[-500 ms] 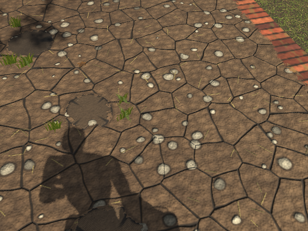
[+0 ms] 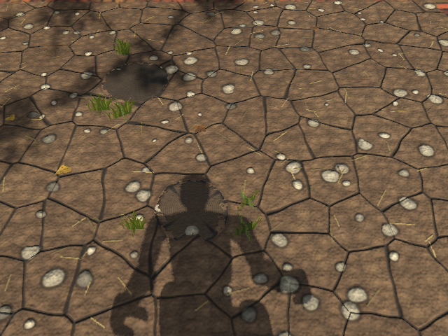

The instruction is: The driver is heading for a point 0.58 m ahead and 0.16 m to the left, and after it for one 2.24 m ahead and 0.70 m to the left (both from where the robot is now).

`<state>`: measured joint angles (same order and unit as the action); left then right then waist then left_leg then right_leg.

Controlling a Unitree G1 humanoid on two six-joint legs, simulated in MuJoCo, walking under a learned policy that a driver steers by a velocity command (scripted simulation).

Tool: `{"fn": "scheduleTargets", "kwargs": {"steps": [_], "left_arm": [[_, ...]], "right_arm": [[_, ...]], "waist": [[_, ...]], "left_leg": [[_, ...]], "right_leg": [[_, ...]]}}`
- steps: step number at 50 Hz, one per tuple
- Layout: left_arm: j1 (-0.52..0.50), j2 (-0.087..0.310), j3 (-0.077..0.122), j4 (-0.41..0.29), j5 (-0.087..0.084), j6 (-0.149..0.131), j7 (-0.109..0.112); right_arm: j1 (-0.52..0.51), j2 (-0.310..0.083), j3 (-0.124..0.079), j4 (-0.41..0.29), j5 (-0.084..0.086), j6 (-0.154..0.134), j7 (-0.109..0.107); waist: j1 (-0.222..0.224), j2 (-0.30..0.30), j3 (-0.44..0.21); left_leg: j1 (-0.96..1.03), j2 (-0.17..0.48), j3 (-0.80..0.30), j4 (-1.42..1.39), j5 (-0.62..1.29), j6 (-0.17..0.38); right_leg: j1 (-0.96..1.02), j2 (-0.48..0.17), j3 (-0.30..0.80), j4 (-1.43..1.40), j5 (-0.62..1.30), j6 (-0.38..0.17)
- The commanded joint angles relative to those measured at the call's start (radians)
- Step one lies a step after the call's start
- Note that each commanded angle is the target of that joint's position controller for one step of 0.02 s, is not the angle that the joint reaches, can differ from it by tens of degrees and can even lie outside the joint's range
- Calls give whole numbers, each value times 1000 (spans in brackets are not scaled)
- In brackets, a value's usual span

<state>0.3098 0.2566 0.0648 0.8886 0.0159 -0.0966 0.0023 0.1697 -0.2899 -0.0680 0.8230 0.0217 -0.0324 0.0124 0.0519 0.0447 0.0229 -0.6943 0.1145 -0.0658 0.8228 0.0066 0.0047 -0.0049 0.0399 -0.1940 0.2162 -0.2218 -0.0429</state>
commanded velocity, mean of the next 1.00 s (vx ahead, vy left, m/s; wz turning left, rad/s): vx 0.50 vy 0.00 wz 0.40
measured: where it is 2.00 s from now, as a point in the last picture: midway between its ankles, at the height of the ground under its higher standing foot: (148, 171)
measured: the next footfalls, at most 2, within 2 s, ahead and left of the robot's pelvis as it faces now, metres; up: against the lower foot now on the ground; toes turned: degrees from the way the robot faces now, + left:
left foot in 0.20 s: +0.28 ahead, +0.14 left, +0.00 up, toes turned +10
right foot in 0.68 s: +0.60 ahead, +0.01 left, +0.00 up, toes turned +24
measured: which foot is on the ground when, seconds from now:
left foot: up 0.00-0.18, down 0.20-0.70, up 0.72-1.00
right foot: down 0.00-0.20, up 0.22-0.66, down 0.68-1.00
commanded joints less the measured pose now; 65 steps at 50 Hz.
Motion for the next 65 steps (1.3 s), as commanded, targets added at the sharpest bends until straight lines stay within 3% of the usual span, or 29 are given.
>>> {"fn": "scheduleTargets", "kwargs": {"steps": [1, 6, 9, 10, 11, 12, 13, 14, 15, 16, 19, 24, 30, 33, 34, 35, 36, 37, 39, 42, 48, 55, 57, 59, 60, 61, 62, 63, 65], "left_arm": [[-35, 166, 37, -52, -10, -6, 14], [-9, 202, 52, -29, -31, 37, 20], [-54, 234, 59, -44, -40, 61, 31], [-53, 216, 49, -56, -30, 56, 35], [44, 53, 0, -108, 11, 29, 16], [-32, 102, -1, -124, -25, -18, -1], [-145, 158, 14, -155, -65, -45, -11], [-163, 150, 10, -161, -60, -58, -9], [-163, 153, 15, -148, -32, -59, -1], [-144, 166, 24, -141, -18, -48, 0], [-132, 134, 22, -148, -3, -13, 0], [-314, 81, -2, -204, -6, -9, -6], [-366, 129, 9, -229, -20, -30, -32], [-211, 172, 33, -188, -10, -44, -29], [-68, 215, 46, -169, 3, -48, -24], [67, 310, 74, -130, 11, -36, -24], [98, 244, 61, -106, -23, -31, -37], [41, 175, 40, -118, -33, -27, -35], [-66, 130, 20, -133, -14, -12, -30], [-83, 106, 7, -121, -9, -16, -26], [-22, 178, 23, -81, -30, -7, -12], [84, 201, 25, -18, -43, 25, -7], [68, 221, 30, -15, -43, 35, -2], [47, 187, 14, -30, -33, 39, 3], [117, 91, -18, -66, -12, 23, 0], [140, 83, -26, -54, -24, 2, -7], [64, 179, 0, -70, -49, -12, -14], [-14, 182, 1, -90, -57, -17, -17], [-54, 160, 7, -89, -28, -2, -10]], "right_arm": [[-102, -18, 6, -92, -3, -12, 20], [-157, -41, -3, -161, -1, -8, 49], [86, -130, -56, -122, 5, -1, 44], [252, -205, -92, -81, 5, 7, 24], [247, -316, -110, -76, 14, 5, 11], [273, -256, -87, -111, 2, -10, 15], [240, -193, -70, -107, -9, -24, 17], [179, -162, -61, -114, -4, -33, 16], [106, -127, -51, -127, -3, -34, 15], [63, -102, -40, -146, -14, -36, 10], [59, -126, -44, -156, -11, -38, -4], [125, -162, -56, -142, -3, -26, -29], [207, -132, -47, -102, -2, -17, -33], [191, -112, -39, -103, -10, -10, -31], [186, -74, -21, -120, -20, -12, -28], [331, -16, -3, -125, 3, -24, -27], [335, -64, -4, -116, 13, -32, -29], [219, -137, -22, -127, 18, -34, -27], [85, -126, -20, -163, -10, -38, -26], [113, -74, -16, -155, -11, -36, -17], [-51, -22, 11, -200, -17, -44, -9], [-209, -43, 10, -251, -1, -57, 21], [-146, -74, -3, -239, -5, -60, 23], [129, -159, -45, -162, -17, -58, 9], [262, -263, -67, -147, -38, -50, 0], [294, -225, -58, -127, -18, -44, 4], [236, -164, -36, -131, -12, -42, 6], [170, -135, -25, -140, -13, -42, 4], [70, -76, -6, -144, -28, -49, 13]], "waist": [[11, -74, 65], [-4, -97, 58], [-157, -124, -96], [-233, -55, -184], [-114, 223, -250], [-164, 124, -399], [-188, 64, -265], [-146, -5, -175], [-101, -44, -109], [-65, -27, -89], [-33, -25, -58], [-98, 20, -14], [-122, 59, -17], [-37, 79, -74], [29, 17, -203], [3, -265, -349], [19, -319, -331], [38, -199, -177], [6, -99, -31], [-43, -147, -26], [-2, -116, -4], [32, -124, 35], [-21, -136, -3], [-156, -98, -188], [-160, 107, -354], [-158, 238, -439], [-162, 140, -286], [-143, 88, -174], [-80, 16, -50]], "left_leg": [[24, 0, 50, -119, 78, 12], [33, -55, 130, -199, -93, 71], [392, -170, 193, -242, -165, 147], [693, -130, 70, -291, -139, 196], [1048, 136, -467, -343, -232, 379], [1137, 226, -781, -509, -369, 452], [1058, 199, -639, -539, -305, 388], [916, 155, -510, -534, -221, 348], [768, 114, -409, -542, -111, 319], [667, 86, -348, -562, -22, 309], [523, 53, -268, -603, 98, 309], [418, -38, -165, -595, 0, 232], [567, 40, -275, -486, -94, 196], [599, 2, -265, -316, 121, 155], [506, -51, -208, -79, 60, 120], [160, -201, -86, 286, -278, 32], [-21, -197, -121, 426, -588, 23], [-93, -144, -134, 484, -515, 29], [-65, -69, -63, 402, -385, 31], [45, -17, -29, 269, -317, 23], [61, -15, 28, -89, -56, -11], [115, -64, 51, -299, -26, 21], [230, -93, 75, -339, -79, 53], [657, -60, 46, -336, -43, 121], [1051, 202, -332, -324, -70, 252], [1129, 295, -652, -472, -223, 341], [1018, 256, -557, -503, -316, 295], [879, 210, -419, -524, -291, 260], [644, 120, -255, -600, -143, 217]], "right_leg": [[-45, -287, 45, -110, 308, -116], [136, -336, -9, 36, 645, -87], [83, -300, -49, 417, 969, -38], [-126, -257, -51, 696, 736, 7], [-606, -55, 5, 1062, -237, 76], [-746, 5, 257, 1202, -388, 66], [-832, -54, 290, 1187, -297, 37], [-807, -101, 287, 1097, -207, 20], [-741, -132, 282, 1004, -160, 27], [-664, -153, 288, 950, -124, 35], [-594, -152, 260, 816, -72, 82], [-517, -81, 233, 431, 260, 116], [-479, -66, 262, 280, 269, 69], [-274, -49, 220, 226, 186, -3], [-40, -170, 338, 260, 190, -66], [324, -380, 760, 207, 16, -241], [359, -435, 1004, 78, -244, -268], [240, -403, 889, 60, -330, -221], [-3, -322, 666, 23, -150, -183], [-122, -255, 518, -30, 52, -173], [-130, -227, 342, -80, 243, -169], [0, -282, 323, -13, 303, -132], [31, -285, 307, 78, 485, -109], [-111, -201, 229, 417, 578, -54], [-472, -77, 167, 804, 191, 13], [-670, 1, 260, 1003, -351, 29], [-772, -65, 299, 1078, -323, 17], [-782, -111, 271, 1053, -233, 9], [-694, -170, 258, 934, -104, 15]]}}
Velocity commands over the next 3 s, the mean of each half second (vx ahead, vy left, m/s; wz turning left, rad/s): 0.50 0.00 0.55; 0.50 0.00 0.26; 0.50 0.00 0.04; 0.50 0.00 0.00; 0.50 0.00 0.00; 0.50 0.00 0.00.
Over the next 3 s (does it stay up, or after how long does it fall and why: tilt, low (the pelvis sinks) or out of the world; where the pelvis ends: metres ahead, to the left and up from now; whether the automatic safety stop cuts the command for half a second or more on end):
stays up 1.59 0.55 0.00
